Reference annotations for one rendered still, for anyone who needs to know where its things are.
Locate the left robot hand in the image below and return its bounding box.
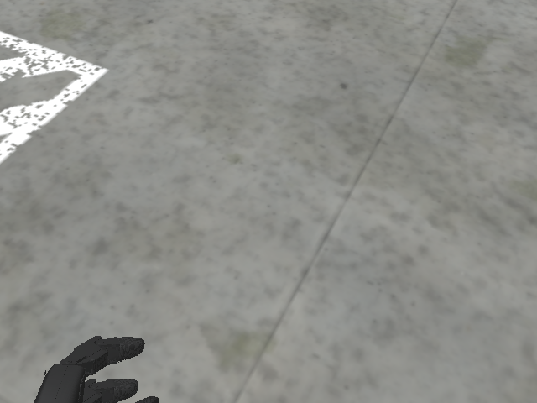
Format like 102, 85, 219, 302
34, 336, 159, 403

